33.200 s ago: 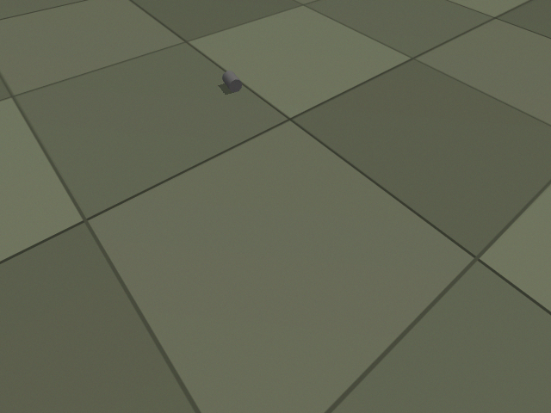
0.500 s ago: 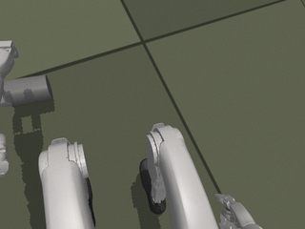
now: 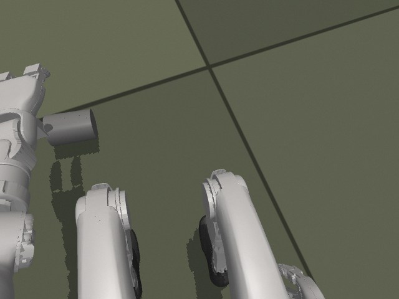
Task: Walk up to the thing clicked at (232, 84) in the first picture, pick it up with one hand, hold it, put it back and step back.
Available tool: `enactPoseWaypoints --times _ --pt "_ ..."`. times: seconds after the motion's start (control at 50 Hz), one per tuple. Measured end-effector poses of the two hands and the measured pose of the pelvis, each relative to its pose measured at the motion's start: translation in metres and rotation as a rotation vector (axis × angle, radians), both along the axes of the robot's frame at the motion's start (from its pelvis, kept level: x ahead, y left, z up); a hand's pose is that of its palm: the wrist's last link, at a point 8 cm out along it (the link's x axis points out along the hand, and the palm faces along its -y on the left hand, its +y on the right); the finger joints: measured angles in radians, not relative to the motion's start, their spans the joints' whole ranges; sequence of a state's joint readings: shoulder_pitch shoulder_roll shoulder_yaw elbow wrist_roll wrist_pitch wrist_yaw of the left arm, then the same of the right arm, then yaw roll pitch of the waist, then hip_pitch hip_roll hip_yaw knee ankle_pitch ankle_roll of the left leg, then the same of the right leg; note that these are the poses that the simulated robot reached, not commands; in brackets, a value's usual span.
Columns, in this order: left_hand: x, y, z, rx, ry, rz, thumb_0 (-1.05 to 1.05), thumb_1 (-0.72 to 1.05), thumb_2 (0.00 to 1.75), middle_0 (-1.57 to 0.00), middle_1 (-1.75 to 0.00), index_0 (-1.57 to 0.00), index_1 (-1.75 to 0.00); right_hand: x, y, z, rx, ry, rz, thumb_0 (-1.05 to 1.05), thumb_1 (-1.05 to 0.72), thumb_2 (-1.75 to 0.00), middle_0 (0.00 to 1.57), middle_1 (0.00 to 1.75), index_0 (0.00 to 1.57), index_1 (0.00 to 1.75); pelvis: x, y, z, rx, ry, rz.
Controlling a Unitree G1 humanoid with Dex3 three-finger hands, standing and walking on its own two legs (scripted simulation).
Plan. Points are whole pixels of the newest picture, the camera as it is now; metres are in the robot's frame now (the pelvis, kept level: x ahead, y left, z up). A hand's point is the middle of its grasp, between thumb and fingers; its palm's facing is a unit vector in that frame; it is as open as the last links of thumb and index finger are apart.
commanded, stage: home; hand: left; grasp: from above
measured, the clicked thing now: (72, 127) +0.51 +0.28 -0.34
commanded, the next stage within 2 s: none
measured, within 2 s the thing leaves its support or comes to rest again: neither
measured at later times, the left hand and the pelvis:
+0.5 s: hand out of the picture +0.29 +0.24 +0.08, palm faces -0.08 -0.86 -0.51, open 7.4 cm; pelvis +0.02 +0.00 +0.19, yaw +6 degrees
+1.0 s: hand out of the picture +0.23 +0.21 +0.27, palm faces +0.21 -0.96 -0.20, open 7.4 cm; pelvis +0.09 +0.01 +0.32, yaw +9 degrees
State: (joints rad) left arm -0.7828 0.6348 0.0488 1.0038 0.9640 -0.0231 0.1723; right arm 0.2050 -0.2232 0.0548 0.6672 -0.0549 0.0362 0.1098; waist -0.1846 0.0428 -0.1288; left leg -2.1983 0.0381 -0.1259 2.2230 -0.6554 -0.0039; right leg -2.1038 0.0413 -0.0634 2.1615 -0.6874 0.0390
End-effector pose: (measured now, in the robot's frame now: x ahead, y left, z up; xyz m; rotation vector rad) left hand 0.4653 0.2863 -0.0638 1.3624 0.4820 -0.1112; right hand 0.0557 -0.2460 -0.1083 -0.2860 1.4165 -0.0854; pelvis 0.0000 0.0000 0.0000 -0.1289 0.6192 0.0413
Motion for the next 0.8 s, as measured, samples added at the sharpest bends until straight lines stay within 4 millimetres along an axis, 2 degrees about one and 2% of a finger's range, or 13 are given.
enactPoseWaypoints --times 0.1,0.2,0.32,0.42,0.58,0.8 --pt "-0.040 0.006 0.045 -0.144 0.028 0.097 0.00 0.38 0.83 -0.21 -0.42 -0.21 -0.43 0.040 -0.007 0.038 -0.008 -0.101 0.026 0.00 -0.90 -0.90 0.20 0.30 0.20 0.30 0.003 0.000 0.041 0.010 -0.008 0.011" --pt "-0.087 0.008 0.082 -0.289 0.050 0.185 0.00 0.67 0.86 -0.21 -0.35 -0.21 -0.35 0.083 -0.012 0.082 -0.027 -0.219 0.074 0.00 -0.90 -0.90 0.20 0.30 0.20 0.30 0.004 0.000 0.079 0.022 -0.035 0.027" --pt "-0.137 0.005 0.124 -0.449 0.040 0.314 0.01 0.82 0.88 -0.21 -0.31 -0.21 -0.32 0.131 -0.005 0.135 -0.036 -0.374 0.122 0.00 -0.90 -0.90 0.20 0.30 0.20 0.30 0.007 -0.002 0.122 0.034 -0.082 0.048" --pt "-0.169 -0.002 0.159 -0.576 0.035 0.432 0.01 0.87 0.89 -0.21 -0.30 -0.21 -0.31 0.161 0.010 0.177 -0.016 -0.492 0.136 0.00 -0.90 -0.90 0.20 0.30 0.20 0.30 0.013 -0.002 0.157 0.044 -0.126 0.064" --pt "-0.206 -0.016 0.217 -0.783 0.054 0.624 0.01 0.89 0.90 -0.21 -0.30 -0.21 -0.30 0.183 0.034 0.242 0.025 -0.609 0.128 0.01 -0.90 -0.90 0.20 0.30 0.20 0.30 0.030 -0.002 0.214 0.062 -0.200 0.081" --pt "-0.236 -0.025 0.302 -0.965 0.061 0.813 0.01 0.90 0.90 -0.21 -0.30 -0.21 -0.30 0.184 0.041 0.320 -0.006 -0.658 0.088 0.01 -0.90 -0.90 0.20 0.30 0.20 0.30 0.064 0.003 0.287 0.083 -0.305 0.105"
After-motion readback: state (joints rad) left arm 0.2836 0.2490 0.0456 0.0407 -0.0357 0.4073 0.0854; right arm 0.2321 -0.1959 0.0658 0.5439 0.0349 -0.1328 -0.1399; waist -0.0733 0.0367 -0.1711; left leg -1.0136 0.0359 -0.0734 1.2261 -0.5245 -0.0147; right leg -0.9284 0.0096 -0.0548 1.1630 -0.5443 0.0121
